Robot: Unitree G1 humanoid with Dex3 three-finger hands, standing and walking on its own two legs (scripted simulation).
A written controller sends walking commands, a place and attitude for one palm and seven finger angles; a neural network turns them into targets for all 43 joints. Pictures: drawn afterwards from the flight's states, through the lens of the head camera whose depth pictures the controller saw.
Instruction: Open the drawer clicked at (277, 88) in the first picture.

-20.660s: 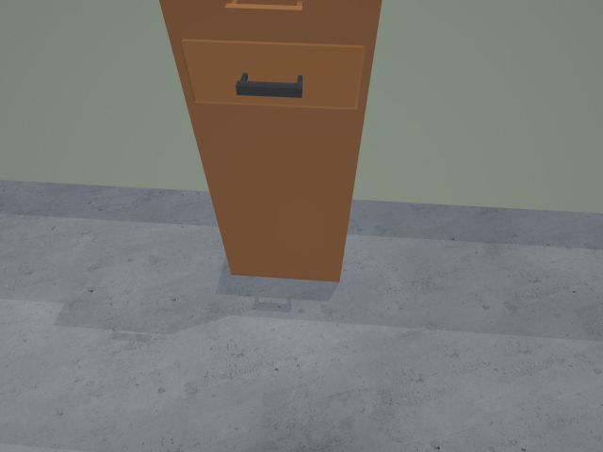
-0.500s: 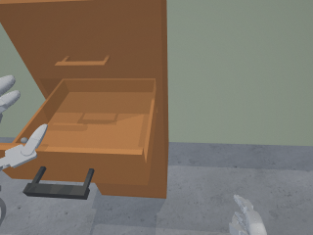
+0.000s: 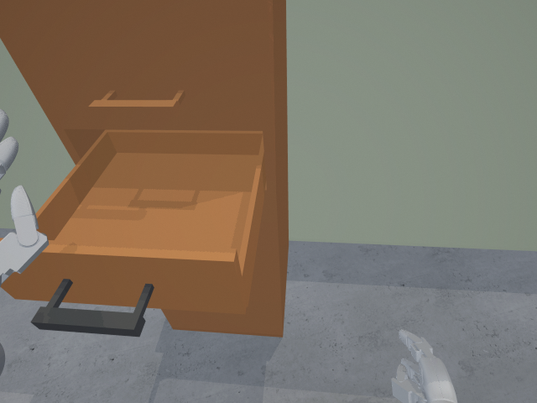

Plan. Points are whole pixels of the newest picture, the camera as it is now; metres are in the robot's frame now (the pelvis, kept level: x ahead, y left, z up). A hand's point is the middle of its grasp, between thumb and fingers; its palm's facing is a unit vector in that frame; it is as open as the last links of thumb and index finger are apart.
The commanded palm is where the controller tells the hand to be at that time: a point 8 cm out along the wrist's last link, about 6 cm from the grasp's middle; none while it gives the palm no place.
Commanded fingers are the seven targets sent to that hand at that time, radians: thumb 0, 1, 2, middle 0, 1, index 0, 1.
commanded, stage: step back with the hand held close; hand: left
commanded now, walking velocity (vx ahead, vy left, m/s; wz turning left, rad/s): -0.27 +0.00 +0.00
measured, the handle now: (97, 305) +0.21 +0.27 +0.07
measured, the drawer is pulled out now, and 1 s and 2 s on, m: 0.29 0.29 0.29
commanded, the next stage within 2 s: stop stepping back and stand still in 0.94 s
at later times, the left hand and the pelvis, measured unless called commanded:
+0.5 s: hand out of the picture +0.11 +0.28 +0.25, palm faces +0.46 -0.73 -0.50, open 7.4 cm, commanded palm +0.05 +0.33 +0.26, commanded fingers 0.00 0.90 0.90 -0.20 -0.30 -0.20 -0.30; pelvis -0.08 +0.05 -0.01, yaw +0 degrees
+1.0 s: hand out of the picture +0.00 +0.31 +0.27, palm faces +0.46 -0.81 -0.36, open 7.5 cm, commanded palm -0.06 +0.36 +0.26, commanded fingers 0.00 0.90 0.90 -0.20 -0.30 -0.20 -0.30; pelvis -0.19 +0.08 +0.00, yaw +0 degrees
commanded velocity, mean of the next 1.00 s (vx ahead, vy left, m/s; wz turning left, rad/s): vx -0.31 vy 0.00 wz -0.03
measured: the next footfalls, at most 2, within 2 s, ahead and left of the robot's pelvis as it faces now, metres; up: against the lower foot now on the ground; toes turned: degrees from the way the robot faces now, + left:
left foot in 0.76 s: -0.06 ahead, +0.17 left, +0.00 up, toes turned +3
right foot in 1.18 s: -0.30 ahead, -0.03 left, +0.00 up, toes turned -1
